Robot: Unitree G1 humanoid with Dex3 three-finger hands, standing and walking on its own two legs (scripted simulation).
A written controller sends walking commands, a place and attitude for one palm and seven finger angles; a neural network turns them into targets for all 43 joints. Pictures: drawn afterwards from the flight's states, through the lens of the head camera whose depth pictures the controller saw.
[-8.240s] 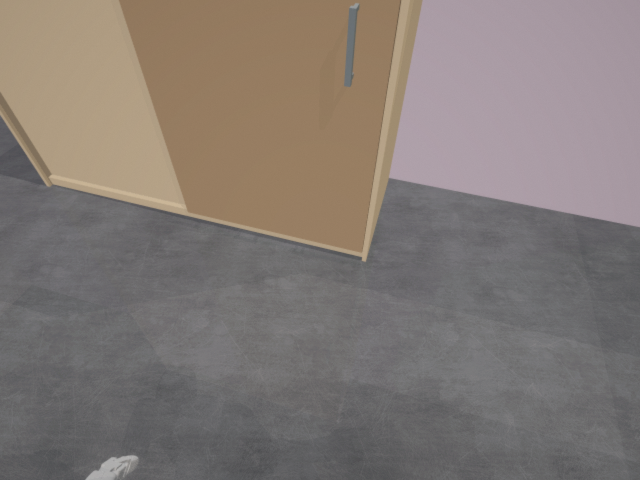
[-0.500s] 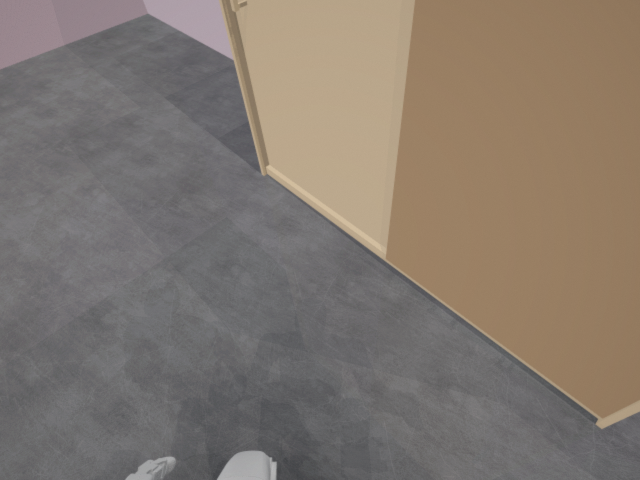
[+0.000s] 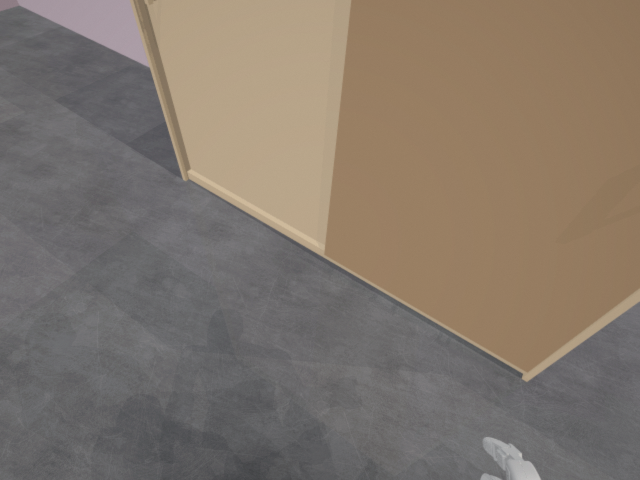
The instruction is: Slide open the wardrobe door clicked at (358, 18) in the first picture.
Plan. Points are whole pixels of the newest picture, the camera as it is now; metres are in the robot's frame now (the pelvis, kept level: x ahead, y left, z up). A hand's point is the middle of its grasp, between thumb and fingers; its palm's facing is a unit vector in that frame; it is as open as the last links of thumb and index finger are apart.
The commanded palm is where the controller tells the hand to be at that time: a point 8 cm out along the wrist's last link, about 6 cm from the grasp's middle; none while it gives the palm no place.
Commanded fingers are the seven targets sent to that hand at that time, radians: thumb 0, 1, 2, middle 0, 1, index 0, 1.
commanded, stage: turn to face it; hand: right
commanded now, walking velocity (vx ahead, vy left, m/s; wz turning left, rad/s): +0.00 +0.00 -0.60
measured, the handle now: out of the picture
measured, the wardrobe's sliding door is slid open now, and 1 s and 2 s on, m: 0.00 0.00 0.00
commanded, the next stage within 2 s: take the last steps up to it in 0.48 s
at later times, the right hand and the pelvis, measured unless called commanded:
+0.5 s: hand out of the picture -0.09 -0.25 -0.18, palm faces +0.33 +0.91 -0.26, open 7.3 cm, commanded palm none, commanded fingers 0.00 -0.90 -0.90 0.20 0.30 0.20 0.30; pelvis -0.02 -0.04 +0.00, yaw -16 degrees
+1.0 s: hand out of the picture +0.00 -0.21 -0.15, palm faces +0.40 +0.89 -0.24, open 7.3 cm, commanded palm none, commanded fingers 0.00 -0.90 -0.90 0.20 0.30 0.20 0.30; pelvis +0.00 -0.02 +0.00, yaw -22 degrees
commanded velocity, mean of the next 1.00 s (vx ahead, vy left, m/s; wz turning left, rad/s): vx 0.13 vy -0.01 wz -0.24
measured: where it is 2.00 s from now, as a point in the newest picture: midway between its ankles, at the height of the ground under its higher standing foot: (376, 472)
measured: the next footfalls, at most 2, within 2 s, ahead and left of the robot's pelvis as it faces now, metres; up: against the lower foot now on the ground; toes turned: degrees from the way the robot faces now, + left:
right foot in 0.42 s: -0.02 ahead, -0.15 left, +0.00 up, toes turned -18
left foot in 0.92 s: +0.07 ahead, +0.06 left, +0.00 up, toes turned -16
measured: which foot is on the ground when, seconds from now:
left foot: down 0.00-0.42, up 0.44-0.90, down 0.92-1.00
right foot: up 0.00-0.40, down 0.42-0.94, up 0.96-1.00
